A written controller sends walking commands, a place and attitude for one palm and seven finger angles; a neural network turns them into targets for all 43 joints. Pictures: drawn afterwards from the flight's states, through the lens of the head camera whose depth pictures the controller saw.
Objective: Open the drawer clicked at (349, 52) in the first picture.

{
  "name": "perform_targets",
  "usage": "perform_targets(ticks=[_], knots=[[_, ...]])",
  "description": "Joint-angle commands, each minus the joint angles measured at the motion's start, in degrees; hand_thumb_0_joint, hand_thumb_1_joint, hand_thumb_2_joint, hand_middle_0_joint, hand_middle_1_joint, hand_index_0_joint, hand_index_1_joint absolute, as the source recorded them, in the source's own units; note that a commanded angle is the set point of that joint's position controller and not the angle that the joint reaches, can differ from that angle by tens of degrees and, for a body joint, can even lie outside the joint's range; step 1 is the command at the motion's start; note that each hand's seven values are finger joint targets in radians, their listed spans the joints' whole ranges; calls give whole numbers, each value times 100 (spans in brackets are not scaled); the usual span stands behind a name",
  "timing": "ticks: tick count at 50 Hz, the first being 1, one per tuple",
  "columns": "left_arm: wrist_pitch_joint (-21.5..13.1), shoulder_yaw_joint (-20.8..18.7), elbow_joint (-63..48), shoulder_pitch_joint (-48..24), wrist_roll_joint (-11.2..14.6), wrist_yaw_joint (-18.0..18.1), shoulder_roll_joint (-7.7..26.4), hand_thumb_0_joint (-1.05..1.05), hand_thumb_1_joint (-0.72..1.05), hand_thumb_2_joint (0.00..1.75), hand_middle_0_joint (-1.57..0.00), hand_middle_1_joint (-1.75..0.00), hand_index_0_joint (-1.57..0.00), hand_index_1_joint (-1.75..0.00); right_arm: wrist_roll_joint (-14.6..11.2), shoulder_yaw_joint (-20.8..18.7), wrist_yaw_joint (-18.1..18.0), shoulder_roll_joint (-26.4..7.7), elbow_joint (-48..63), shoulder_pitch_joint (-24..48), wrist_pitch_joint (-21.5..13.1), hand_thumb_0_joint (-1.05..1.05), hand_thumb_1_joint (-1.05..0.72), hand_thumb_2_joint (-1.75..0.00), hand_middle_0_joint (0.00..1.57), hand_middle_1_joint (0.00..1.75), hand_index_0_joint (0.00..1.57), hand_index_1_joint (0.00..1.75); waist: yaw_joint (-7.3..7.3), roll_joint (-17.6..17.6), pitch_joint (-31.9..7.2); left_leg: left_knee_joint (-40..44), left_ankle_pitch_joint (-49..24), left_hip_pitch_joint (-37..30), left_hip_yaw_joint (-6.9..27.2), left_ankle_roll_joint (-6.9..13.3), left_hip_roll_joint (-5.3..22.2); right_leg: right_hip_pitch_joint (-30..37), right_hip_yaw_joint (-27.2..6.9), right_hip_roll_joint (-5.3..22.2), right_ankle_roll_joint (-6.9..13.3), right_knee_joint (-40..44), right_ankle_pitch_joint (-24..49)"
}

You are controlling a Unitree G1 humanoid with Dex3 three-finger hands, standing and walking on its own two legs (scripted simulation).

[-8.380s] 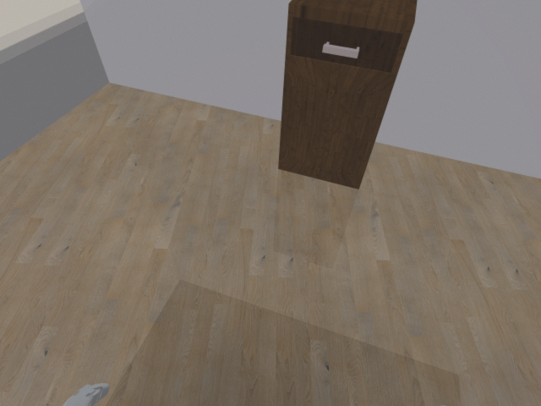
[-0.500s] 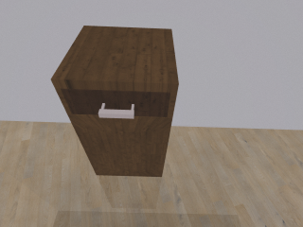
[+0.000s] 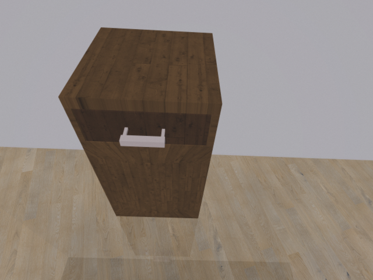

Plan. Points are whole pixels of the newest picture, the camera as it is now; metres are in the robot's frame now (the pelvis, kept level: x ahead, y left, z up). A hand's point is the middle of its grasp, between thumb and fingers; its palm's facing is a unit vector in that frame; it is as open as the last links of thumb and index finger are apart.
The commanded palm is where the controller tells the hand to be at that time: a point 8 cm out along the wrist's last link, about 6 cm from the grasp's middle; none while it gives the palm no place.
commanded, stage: come to a stop and stand still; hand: left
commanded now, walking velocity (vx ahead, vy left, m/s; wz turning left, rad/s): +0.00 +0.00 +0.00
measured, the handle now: (143, 136) +0.52 +0.16 -0.05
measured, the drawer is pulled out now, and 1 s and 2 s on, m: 0.00 0.00 0.00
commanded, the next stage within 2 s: look again from close up in 0.16 s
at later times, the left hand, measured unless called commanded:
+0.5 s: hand out of the picture -0.03 +0.18 -0.18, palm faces +0.02 -0.97 -0.23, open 7.3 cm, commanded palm none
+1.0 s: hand out of the picture +0.10 +0.17 -0.09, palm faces -0.01 -0.84 -0.54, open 7.3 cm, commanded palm +0.09 +0.20 -0.05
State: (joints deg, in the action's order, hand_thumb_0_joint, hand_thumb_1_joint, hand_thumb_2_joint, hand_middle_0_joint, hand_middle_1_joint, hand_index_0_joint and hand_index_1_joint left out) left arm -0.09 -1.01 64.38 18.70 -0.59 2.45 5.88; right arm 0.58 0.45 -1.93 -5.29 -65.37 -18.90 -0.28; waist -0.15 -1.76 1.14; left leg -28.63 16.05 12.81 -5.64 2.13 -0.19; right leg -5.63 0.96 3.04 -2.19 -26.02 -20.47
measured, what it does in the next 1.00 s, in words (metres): stands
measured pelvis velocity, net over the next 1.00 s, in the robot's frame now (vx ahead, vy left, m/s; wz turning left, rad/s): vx -0.02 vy -0.04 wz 0.02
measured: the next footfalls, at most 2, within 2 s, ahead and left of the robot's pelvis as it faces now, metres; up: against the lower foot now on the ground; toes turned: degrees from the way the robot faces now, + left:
none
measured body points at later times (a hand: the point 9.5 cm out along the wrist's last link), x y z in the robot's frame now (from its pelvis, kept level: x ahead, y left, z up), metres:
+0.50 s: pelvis -0.02 +0.00 -0.01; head +0.00 -0.01 +0.44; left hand -0.03 +0.23 -0.16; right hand +0.00 -0.23 -0.17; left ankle -0.01 +0.09 -0.74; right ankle -0.07 -0.14 -0.74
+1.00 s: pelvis -0.02 -0.04 -0.01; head +0.01 -0.06 +0.44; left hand +0.10 +0.21 -0.06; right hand +0.06 -0.28 -0.15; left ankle -0.01 +0.09 -0.74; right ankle -0.07 -0.14 -0.74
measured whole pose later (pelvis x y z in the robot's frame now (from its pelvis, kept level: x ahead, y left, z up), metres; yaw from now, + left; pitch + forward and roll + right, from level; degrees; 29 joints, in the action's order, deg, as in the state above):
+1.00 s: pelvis -0.02 -0.04 -0.01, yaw +1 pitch +2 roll +3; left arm 3.6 2.5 16.0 25.9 -11.4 11.4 14.2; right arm -1.9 -0.4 -4.9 -11.6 -51.2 -17.5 -11.6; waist 0.9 0.2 -0.4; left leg -30.6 14.6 18.1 -4.7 -0.8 0.5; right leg -14.0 1.9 2.6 1.2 -35.7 -24.2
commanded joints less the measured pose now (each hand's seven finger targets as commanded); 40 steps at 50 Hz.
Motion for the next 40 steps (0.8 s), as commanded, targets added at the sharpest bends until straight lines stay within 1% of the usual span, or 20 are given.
perform_targets(ticks=[1,5,6,7,12,13,14,15,16,17,18,19,20,22,23,24,25,27,32,40], knots=[[-2,-35,-22,700,-34,43,394,0,90,90,-20,-30,-20,-30,-1,-159,-88,-768,137,-341,-77,0,-90,-90,20,30,20,30,70,154,36,488,-2579,-493,693,60,736,-325,-99,277,259,256,1727],[5,-20,-14,638,-41,50,390,0,90,90,-20,-30,-20,-30,3,-146,-82,-733,73,-251,-64,0,-90,-90,20,30,20,30,52,80,193,600,-2308,-454,680,41,698,-363,-111,312,227,349,1683],[9,-25,-26,632,-52,54,409,0,90,90,-20,-30,-20,-30,5,-154,-75,-738,87,-245,-60,0,-90,-90,20,30,20,30,43,39,170,619,-2331,-481,678,40,701,-364,-116,301,223,336,1686],[10,-17,-25,626,-49,53,411,0,90,90,-20,-30,-20,-30,7,-147,-71,-740,83,-211,-62,0,-90,-90,20,30,20,30,55,113,214,649,-2264,-475,665,39,697,-384,-109,318,214,362,1640],[15,-14,-29,592,-52,40,483,0,90,90,-20,-30,-20,-30,6,-135,-57,-777,126,-116,-53,0,-90,-90,20,30,20,30,53,199,291,774,-1935,-430,675,23,670,-389,-133,327,200,476,1472],[-182,75,-100,529,-141,226,824,0,90,90,-20,-30,-20,-30,-52,-119,47,-1122,602,116,-151,0,-90,-90,20,30,20,30,31,132,737,-194,-3230,88,825,-126,692,-900,-310,339,212,462,2025],[-190,18,-354,404,-84,184,873,0,90,90,-20,-30,-20,-30,19,-145,91,-966,668,-21,-154,0,-90,-90,20,30,20,30,-53,391,423,-34,-1640,76,779,-89,637,-815,-235,372,395,263,924],[-133,31,-415,216,-74,125,811,0,90,90,-20,-30,-20,-30,28,-150,80,-943,660,11,-133,0,-90,-90,20,30,20,30,-74,580,578,288,-877,313,824,-4,616,-921,-169,243,435,151,302],[-132,46,-440,245,-66,85,893,0,90,90,-20,-30,-20,-30,43,-124,89,-987,682,-52,-111,0,-90,-90,20,30,20,30,-30,843,356,390,-619,310,879,64,642,-727,-97,132,443,38,191],[-135,65,-446,328,-53,55,866,0,90,90,-20,-30,-20,-30,38,-118,93,-1033,775,14,-102,0,-90,-90,20,30,20,30,-15,828,118,386,-470,219,908,136,623,-674,-60,92,446,-6,171],[-132,68,-443,332,-47,37,844,0,90,90,-20,-30,-20,-30,40,-126,92,-1048,822,39,-107,0,-90,-90,20,30,20,30,-27,821,-26,392,-539,100,938,167,637,-681,-27,68,445,-90,217],[-132,74,-443,345,-42,24,832,0,90,90,-20,-30,-20,-30,37,-134,85,-1085,852,0,-121,0,-90,-90,20,30,20,30,-34,797,-225,383,-788,-49,986,192,682,-646,-7,41,438,-172,266],[-130,89,-451,330,-28,21,818,0,90,90,-20,-30,-20,-30,32,-132,76,-1118,860,-1,-125,0,-90,-90,20,30,20,30,-19,653,-261,349,-1018,-109,991,211,721,-638,3,42,425,-183,331],[-108,98,-464,271,-30,7,800,0,90,90,-20,-30,-20,-30,27,-118,70,-1154,871,27,-109,0,-90,-90,20,30,20,30,-13,335,-123,341,-966,-28,976,237,722,-665,-35,58,404,-116,324],[-104,107,-466,244,-28,2,811,0,90,90,-20,-30,-20,-30,23,-116,71,-1148,874,78,-105,0,-90,-90,20,30,20,30,-9,274,14,333,-932,15,927,216,684,-715,-80,97,404,-49,412],[-97,110,-475,193,-20,-5,856,0,90,90,-20,-30,-20,-30,15,-105,78,-1145,872,90,-93,0,-90,-90,20,30,20,30,-16,112,151,364,-778,103,887,186,650,-743,-117,129,394,14,423],[-92,116,-474,164,-20,-9,867,0,90,90,-20,-30,-20,-30,7,-103,81,-1136,860,121,-86,0,-90,-90,20,30,20,30,-21,24,314,402,-679,163,864,164,618,-815,-156,158,391,79,439],[-90,116,-482,172,-23,-14,903,0,90,90,-20,-30,-20,-30,11,-84,86,-1134,815,121,-83,0,-90,-90,20,30,20,30,-10,-38,366,412,-727,128,813,150,602,-820,-170,178,384,103,562],[-82,106,-470,180,-17,-23,993,0,90,90,-20,-30,-20,-30,9,-52,90,-1128,700,167,-73,0,-90,-90,20,30,20,30,4,39,402,495,-690,42,722,100,571,-814,-232,211,378,210,634],[-112,83,-414,191,-8,-38,1032,0,90,90,-20,-30,-20,-30,6,-33,70,-1071,564,243,-79,0,-90,-90,20,30,20,30,26,47,211,401,-1046,-160,592,25,555,-679,-299,293,392,330,1194]])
